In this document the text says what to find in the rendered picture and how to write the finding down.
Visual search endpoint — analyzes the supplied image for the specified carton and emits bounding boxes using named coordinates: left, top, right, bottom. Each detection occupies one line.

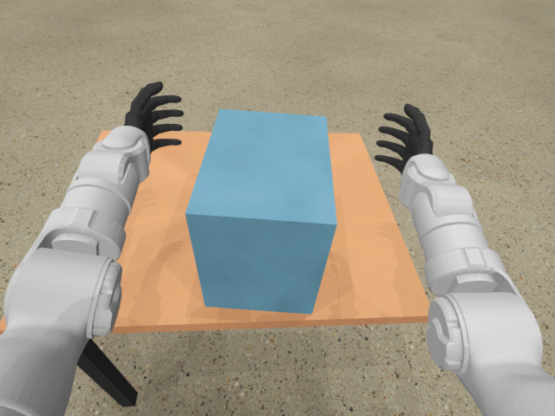
left=185, top=109, right=337, bottom=315

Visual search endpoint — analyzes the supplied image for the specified table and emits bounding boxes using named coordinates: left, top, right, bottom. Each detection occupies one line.
left=0, top=131, right=430, bottom=407

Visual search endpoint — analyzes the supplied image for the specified robot right forearm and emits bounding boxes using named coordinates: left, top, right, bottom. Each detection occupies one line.
left=399, top=153, right=543, bottom=364

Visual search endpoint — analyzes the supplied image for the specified right robot hand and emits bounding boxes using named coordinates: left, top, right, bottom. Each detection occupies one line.
left=375, top=103, right=434, bottom=174

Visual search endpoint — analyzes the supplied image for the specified left robot hand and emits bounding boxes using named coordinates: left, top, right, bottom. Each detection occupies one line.
left=124, top=81, right=184, bottom=153

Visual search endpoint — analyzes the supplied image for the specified right robot upper arm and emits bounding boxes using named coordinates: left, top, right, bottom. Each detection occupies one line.
left=427, top=292, right=555, bottom=416

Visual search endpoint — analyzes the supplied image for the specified robot left forearm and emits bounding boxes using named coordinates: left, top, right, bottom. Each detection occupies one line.
left=3, top=126, right=151, bottom=326

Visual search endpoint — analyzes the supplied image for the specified left robot upper arm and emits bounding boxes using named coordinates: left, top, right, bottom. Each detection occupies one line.
left=0, top=248, right=122, bottom=416

